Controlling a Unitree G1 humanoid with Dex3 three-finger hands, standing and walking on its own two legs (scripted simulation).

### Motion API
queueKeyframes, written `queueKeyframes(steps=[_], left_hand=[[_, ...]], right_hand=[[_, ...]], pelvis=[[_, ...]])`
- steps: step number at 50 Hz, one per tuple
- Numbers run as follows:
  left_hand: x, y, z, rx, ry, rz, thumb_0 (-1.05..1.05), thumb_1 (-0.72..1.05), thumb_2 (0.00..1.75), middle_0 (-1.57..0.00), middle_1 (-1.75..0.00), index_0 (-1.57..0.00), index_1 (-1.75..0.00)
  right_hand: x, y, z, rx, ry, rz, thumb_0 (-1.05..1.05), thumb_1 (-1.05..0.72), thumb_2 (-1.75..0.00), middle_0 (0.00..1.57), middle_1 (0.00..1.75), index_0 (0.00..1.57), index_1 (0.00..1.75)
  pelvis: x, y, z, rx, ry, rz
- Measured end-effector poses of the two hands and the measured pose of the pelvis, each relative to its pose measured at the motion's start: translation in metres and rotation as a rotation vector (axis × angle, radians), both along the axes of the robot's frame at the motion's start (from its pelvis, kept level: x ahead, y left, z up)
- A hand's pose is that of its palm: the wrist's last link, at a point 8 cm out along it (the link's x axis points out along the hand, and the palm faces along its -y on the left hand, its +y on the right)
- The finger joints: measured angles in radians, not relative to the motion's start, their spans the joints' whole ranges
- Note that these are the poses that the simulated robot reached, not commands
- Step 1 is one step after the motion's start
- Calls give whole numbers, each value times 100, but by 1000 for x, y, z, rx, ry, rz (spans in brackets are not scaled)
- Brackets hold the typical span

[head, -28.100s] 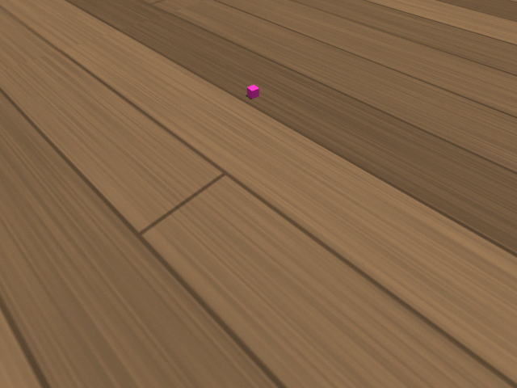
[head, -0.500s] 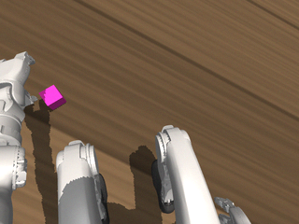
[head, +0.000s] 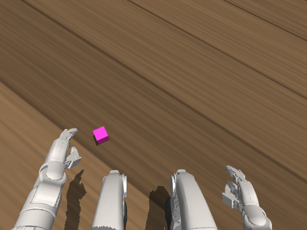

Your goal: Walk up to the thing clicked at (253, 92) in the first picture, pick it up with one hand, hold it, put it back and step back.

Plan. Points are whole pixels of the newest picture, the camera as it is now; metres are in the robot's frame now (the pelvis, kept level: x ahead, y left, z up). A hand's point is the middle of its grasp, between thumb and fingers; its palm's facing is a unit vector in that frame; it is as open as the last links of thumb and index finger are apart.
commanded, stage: home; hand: left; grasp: from above
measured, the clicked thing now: (101, 135) +0.52 +0.24 -0.54
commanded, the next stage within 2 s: none
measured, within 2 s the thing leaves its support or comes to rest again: neither
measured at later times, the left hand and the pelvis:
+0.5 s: hand (52, 177) +0.23 +0.19 +0.09, palm faces +0.09 -0.97 -0.23, open 7.4 cm; pelvis +0.06 +0.00 +0.14, yaw +2 degrees
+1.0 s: hand (47, 186) +0.21 +0.19 +0.10, palm faces +0.09 -0.97 -0.21, open 7.6 cm; pelvis +0.06 +0.00 +0.15, yaw +3 degrees
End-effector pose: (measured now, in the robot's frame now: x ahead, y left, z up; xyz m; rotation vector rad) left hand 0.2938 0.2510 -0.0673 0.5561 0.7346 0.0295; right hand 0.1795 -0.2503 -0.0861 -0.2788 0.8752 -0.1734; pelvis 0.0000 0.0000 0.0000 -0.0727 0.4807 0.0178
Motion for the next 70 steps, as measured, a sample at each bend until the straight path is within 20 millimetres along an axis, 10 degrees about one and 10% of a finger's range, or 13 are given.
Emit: queueKeyframes(steps=[16, 28, 41, 70], left_hand=[[-54, -11, 121, -260, 53, 269, 1, 90, 90, -20, -30, -20, -30], [-88, -15, 193, -287, 28, 292, 1, 91, 90, -20, -30, -20, -30], [-99, -15, 194, -307, 39, 294, 1, 89, 89, -20, -30, -20, -30], [-98, -19, 195, -301, 33, 279, 1, 90, 89, -20, -30, -20, -30]], right_hand=[[8, 18, 115, 9, -107, -37, 1, -90, -89, 20, 30, 20, 30], [24, 15, 164, -6, -220, -64, 1, -90, -89, 20, 30, 20, 30], [56, 17, 188, -28, -345, 9, 1, -90, -89, 20, 30, 20, 30], [34, 13, 176, -21, -293, -13, 1, -90, -89, 20, 30, 20, 30]], pelvis=[[38, 1, 106, 17, -174, 20], [64, 1, 146, 29, -271, 29], [64, 0, 150, 37, -307, 40], [61, -2, 149, 38, -313, 32]])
